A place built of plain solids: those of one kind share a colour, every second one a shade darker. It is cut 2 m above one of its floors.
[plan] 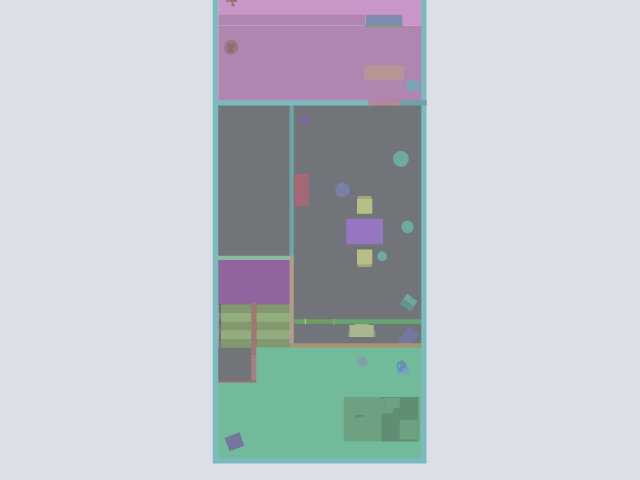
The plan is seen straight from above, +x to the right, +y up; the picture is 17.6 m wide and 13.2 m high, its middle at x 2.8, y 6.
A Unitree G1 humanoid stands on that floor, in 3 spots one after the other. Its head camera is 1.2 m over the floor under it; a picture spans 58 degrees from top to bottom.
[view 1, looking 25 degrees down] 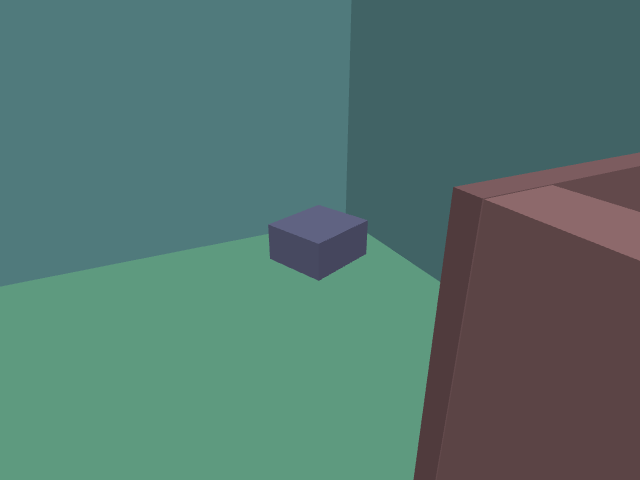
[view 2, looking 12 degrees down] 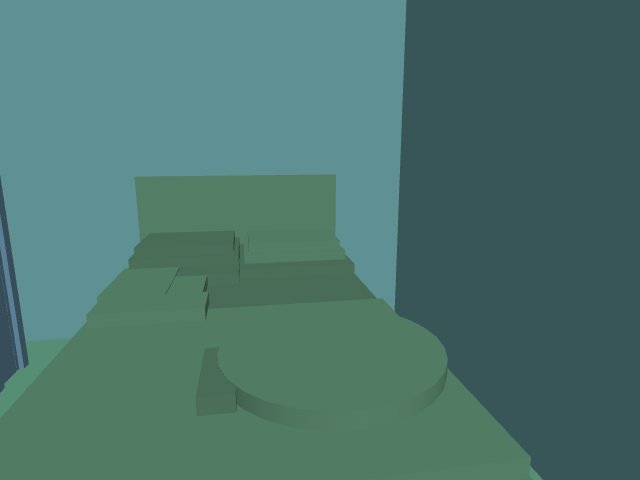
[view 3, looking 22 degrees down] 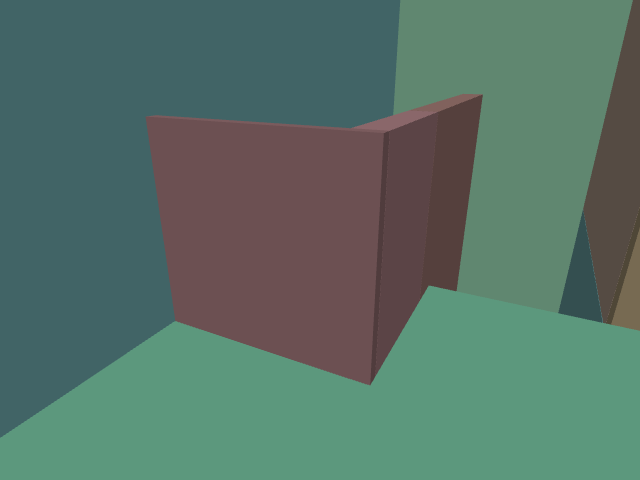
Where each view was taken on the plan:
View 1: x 1.51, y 2.54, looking -117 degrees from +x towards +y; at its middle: box_cardboard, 2.31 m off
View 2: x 2.75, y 1.05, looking -10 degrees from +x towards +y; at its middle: bedstead_upper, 2.39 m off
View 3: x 1.51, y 0.74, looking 117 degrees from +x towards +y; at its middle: guard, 1.62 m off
